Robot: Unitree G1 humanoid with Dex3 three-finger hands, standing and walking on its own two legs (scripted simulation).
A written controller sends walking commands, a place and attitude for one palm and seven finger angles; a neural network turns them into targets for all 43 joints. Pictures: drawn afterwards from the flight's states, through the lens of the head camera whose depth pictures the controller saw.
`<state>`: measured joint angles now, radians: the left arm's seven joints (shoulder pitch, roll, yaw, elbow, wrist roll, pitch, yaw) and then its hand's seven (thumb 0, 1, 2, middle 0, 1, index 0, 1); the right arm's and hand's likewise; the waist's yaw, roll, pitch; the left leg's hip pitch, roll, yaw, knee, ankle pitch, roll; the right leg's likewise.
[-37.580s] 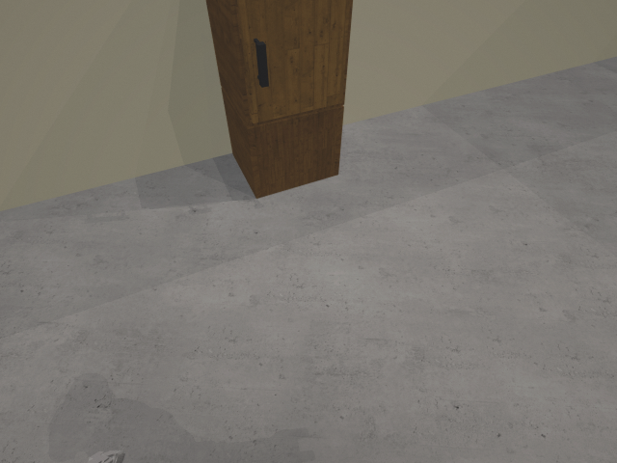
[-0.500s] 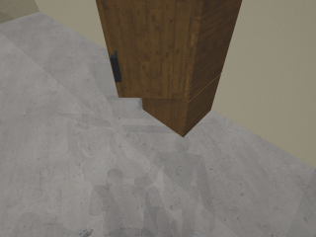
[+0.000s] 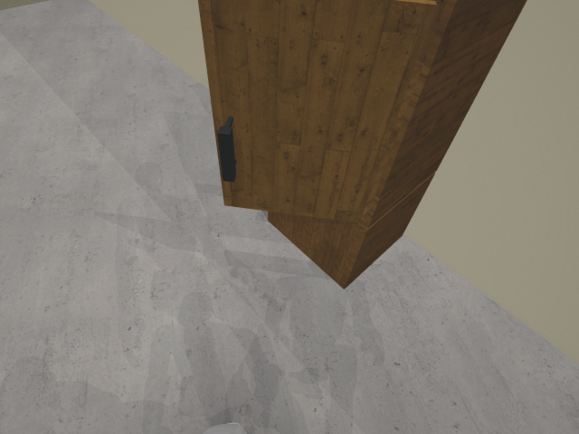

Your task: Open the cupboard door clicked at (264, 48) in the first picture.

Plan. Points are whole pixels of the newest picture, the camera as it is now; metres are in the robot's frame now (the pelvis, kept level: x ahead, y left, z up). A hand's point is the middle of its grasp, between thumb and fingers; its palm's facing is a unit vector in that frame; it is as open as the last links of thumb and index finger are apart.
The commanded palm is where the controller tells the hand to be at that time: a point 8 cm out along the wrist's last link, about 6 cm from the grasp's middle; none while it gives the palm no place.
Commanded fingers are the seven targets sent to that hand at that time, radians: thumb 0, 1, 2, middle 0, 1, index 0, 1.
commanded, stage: take the last steps up to it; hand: left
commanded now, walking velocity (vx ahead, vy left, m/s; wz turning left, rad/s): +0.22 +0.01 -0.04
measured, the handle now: (229, 149) +0.71 +0.21 -0.08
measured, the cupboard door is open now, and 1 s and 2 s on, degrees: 40 40 40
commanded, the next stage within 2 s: come to a stop and stand still in 0.20 s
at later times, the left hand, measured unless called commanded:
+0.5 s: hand (197, 359) +0.25 +0.18 -0.15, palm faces -0.04 -0.97 -0.22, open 7.3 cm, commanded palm none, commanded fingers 0.00 0.90 0.90 -0.20 -0.30 -0.20 -0.30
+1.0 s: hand (181, 422) +0.15 +0.18 -0.16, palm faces +0.07 -0.96 -0.27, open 7.4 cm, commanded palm none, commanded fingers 0.00 0.90 0.90 -0.20 -0.30 -0.20 -0.30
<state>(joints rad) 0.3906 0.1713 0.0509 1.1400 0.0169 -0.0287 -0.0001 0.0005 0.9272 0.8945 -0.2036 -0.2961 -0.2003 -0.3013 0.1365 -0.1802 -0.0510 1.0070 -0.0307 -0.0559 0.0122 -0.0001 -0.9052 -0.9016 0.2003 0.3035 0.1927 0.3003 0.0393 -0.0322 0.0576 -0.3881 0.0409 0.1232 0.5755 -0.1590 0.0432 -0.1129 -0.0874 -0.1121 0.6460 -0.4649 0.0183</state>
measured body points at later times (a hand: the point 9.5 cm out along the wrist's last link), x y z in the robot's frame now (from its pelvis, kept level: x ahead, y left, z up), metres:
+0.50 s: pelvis +0.14 +0.00 +0.01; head +0.17 -0.01 +0.46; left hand +0.25 +0.23 -0.14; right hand +0.08 -0.21 -0.15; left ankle +0.08 +0.10 -0.72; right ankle +0.16 -0.12 -0.72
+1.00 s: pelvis +0.13 -0.02 +0.00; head +0.15 -0.02 +0.45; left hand +0.15 +0.23 -0.14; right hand +0.23 -0.26 -0.14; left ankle +0.10 +0.10 -0.72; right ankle +0.13 -0.12 -0.72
